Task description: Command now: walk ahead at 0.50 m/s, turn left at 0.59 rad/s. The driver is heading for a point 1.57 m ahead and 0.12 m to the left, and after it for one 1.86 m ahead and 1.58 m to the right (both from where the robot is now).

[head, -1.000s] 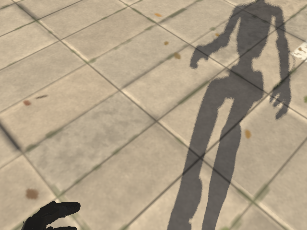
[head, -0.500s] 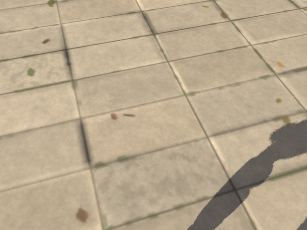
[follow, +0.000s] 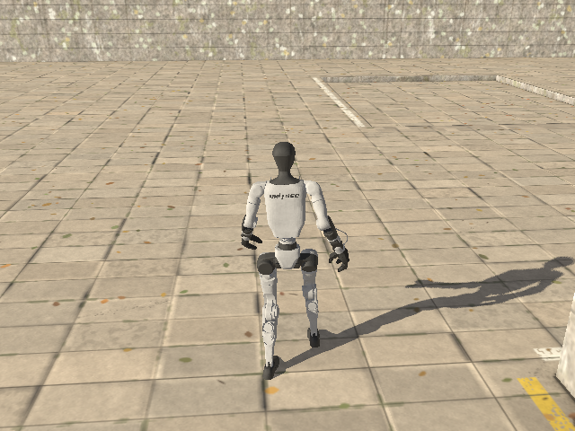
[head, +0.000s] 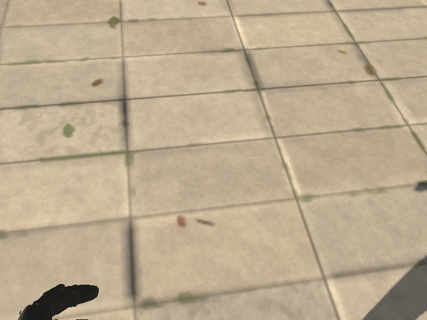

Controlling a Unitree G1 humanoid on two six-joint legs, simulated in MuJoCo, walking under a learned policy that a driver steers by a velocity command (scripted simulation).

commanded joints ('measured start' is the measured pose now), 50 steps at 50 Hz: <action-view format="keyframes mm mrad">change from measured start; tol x32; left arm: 1 -40 130 44 -75 -7 -29 -6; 5 341 294 100 8 27 -27 8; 50 114 82 3 104 35 90 42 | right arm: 1 -2 -158 -47 -45 1 -2 -9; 50 -227 -43 12 -6 -49 29 9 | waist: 1 42 174 -20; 5 114 -283 -349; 23 148 -32 5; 30 33 275 -558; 50 59 -91 -13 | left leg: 1 -38 254 -240 -24 212 123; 7 -703 102 -12 906 -155 -52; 26 -312 85 220 162 247 5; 29 400 401 -194 208 1194 230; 37 -221 303 -31 -87 616 205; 46 -338 213 -11 -103 -154 57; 50 -117 102 114 42 35 -45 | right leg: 1 127 19 -7 -34 -78 -35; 6 885 -390 709 -235 -638 -304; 26 581 -216 -231 -93 555 -164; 28 413 -129 -275 272 317 -89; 29 49 1 -258 656 -694 -23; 31 -21 -11 -8 851 -707 -14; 47 443 -123 17 -110 -153 -80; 50 156 -98 18 -191 -540 -91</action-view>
